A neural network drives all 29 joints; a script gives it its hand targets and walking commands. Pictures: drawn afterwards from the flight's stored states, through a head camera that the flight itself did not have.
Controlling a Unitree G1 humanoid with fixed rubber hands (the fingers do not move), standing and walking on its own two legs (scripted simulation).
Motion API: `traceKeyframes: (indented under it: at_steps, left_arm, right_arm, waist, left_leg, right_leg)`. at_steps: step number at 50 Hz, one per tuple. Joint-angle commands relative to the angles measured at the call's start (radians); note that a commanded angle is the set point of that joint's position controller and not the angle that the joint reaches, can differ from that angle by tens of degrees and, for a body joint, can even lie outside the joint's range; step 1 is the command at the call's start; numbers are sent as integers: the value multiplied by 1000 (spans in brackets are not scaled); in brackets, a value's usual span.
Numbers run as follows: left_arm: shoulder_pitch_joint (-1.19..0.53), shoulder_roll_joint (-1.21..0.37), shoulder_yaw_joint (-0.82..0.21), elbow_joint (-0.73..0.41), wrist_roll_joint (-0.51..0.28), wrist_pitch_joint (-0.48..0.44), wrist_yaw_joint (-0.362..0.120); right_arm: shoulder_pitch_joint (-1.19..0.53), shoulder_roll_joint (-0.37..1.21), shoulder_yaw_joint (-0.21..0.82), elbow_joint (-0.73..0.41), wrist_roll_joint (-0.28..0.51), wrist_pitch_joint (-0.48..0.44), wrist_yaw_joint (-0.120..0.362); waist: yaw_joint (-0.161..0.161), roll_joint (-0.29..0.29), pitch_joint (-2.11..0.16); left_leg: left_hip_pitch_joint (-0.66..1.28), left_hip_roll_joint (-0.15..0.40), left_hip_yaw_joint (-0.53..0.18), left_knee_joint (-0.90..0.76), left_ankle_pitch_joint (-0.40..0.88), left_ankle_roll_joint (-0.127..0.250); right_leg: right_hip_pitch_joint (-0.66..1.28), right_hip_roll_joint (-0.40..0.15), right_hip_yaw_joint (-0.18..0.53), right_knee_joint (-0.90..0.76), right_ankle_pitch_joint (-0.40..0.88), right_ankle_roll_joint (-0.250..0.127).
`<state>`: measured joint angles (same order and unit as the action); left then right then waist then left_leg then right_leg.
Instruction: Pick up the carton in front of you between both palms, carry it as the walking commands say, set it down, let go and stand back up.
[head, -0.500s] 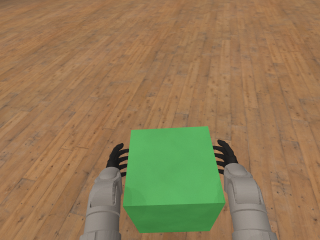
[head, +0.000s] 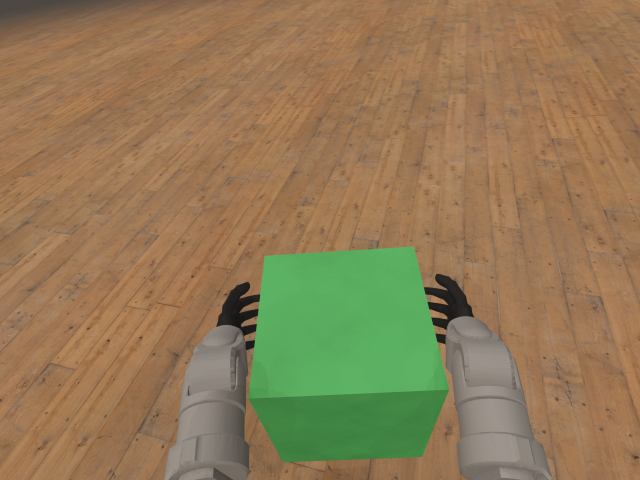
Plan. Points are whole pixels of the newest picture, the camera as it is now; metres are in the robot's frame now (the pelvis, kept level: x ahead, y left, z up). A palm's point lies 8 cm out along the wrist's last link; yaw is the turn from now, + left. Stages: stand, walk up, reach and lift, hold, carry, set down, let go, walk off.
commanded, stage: set down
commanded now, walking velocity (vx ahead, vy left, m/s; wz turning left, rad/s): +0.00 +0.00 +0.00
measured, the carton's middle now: (345, 359) +0.31 +0.00 -0.03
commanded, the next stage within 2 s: none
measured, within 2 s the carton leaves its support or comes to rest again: neither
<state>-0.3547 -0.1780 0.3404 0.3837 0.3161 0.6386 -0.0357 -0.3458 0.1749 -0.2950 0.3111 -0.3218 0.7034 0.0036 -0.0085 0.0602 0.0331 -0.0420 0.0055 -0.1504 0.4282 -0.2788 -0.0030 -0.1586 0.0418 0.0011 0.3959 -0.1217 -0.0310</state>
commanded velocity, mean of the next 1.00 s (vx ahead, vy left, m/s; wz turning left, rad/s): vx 0.00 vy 0.00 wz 0.00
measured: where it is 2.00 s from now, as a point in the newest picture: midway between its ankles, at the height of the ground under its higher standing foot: outside the picture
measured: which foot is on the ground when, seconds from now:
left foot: down 0.00-1.00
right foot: down 0.00-1.00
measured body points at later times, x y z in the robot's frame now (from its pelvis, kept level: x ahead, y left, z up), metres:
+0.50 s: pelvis -0.03 +0.03 -0.07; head +0.19 +0.00 +0.33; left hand +0.37 +0.15 -0.15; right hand +0.36 -0.15 -0.16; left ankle -0.01 +0.16 -0.74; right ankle +0.07 -0.10 -0.74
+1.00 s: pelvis -0.05 +0.03 -0.20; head +0.21 +0.00 +0.17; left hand +0.43 +0.15 -0.29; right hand +0.40 -0.15 -0.30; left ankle -0.01 +0.16 -0.74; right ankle +0.07 -0.10 -0.74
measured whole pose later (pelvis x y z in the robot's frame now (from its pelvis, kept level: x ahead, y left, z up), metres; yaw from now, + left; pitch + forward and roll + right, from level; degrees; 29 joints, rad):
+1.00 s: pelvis -0.05 +0.03 -0.20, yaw +2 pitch +45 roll +3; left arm -0.88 -0.06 0.45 0.67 0.20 0.23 0.05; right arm -0.85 0.06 -0.47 0.58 -0.26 0.27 -0.02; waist -0.03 0.04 -0.21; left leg -1.72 -0.13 -0.07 1.48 -0.56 -0.05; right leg -1.84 0.07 0.12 1.40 -0.35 0.05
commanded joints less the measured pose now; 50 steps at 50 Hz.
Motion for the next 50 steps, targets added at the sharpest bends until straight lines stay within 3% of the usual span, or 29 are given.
traceKeyframes:
  at_steps: [1, 7, 12, 17, 21, 24, 26, 28, 32, 35, 41, 50]
  left_arm:
    - [-618, -881, -439, 83, -188, -54, -254]
    - [-693, -763, -207, 239, -31, -140, -197]
    - [-616, -641, -96, 267, 44, -256, -149]
    - [-639, -704, -217, 262, -26, -428, -130]
    - [-730, -809, -417, 215, -130, -525, -120]
    - [-778, -848, -553, 144, -202, -545, -108]
    - [-791, -861, -604, 112, -233, -534, -101]
    - [-801, -869, -617, 107, -244, -511, -99]
    - [-844, -873, -563, 164, -219, -450, -121]
    - [-890, -865, -508, 216, -201, -417, -139]
    - [-984, -830, -431, 286, -188, -407, -152]
    - [-1116, -769, -422, 325, -227, -425, -149]
  right_arm:
    - [-578, 924, 457, 110, 221, -52, 254]
    - [-656, 775, 206, 266, 75, -142, 207]
    - [-603, 617, 102, 303, -11, -275, 181]
    - [-641, 660, 220, 289, 39, -460, 185]
    - [-720, 753, 380, 259, 109, -553, 196]
    - [-759, 783, 479, 196, 153, -575, 204]
    - [-775, 784, 512, 162, 172, -565, 213]
    - [-774, 783, 517, 164, 177, -542, 222]
    - [-806, 788, 469, 238, 160, -486, 246]
    - [-847, 795, 418, 291, 144, -451, 254]
    - [-930, 804, 360, 347, 135, -433, 235]
    - [-1068, 795, 387, 333, 181, -448, 165]
  waist:
    - [-1, -76, -175]
    - [-19, -57, -110]
    - [-17, -52, -180]
    - [-3, -40, -433]
    - [-21, -61, -768]
    - [-42, -65, -1048]
    - [-51, -64, -1149]
    - [-57, -53, -1158]
    - [-56, -20, -1028]
    - [-55, -24, -967]
    - [-46, -48, -1011]
    - [-37, -85, -1158]
  left_leg:
    - [-351, -87, 63, -89, -94, 56]
    - [-477, -101, 74, 1, -116, 50]
    - [-622, -120, 94, 86, -26, 24]
    - [-776, -149, 111, 219, 96, -10]
    - [-895, -159, 106, 358, 207, -36]
    - [-948, -168, 104, 456, 307, -53]
    - [-968, -169, 107, 504, 330, -61]
    - [-989, -169, 111, 540, 300, -66]
    - [-1068, -172, 124, 585, 102, -62]
    - [-1185, -173, 135, 623, 8, -55]
    - [-1362, -192, 158, 737, -23, -46]
    - [-1573, -212, 200, 921, -67, -37]
  right_leg:
    - [327, -1, 103, -47, -199, 47]
    - [198, 20, 80, 47, -184, 31]
    - [57, 43, 64, 168, 33, 34]
    - [-53, 60, 45, 342, 226, 36]
    - [-88, 66, 49, 502, 392, 38]
    - [-111, 70, 41, 610, 520, 38]
    - [-192, 75, 26, 654, 513, 43]
    - [-317, 82, 8, 677, 423, 48]
    - [-582, 89, -18, 708, 151, 51]
    - [-681, 89, -27, 743, 61, 47]
    - [-790, 94, -27, 842, 57, 55]
    - [-846, 99, -28, 1000, 59, 83]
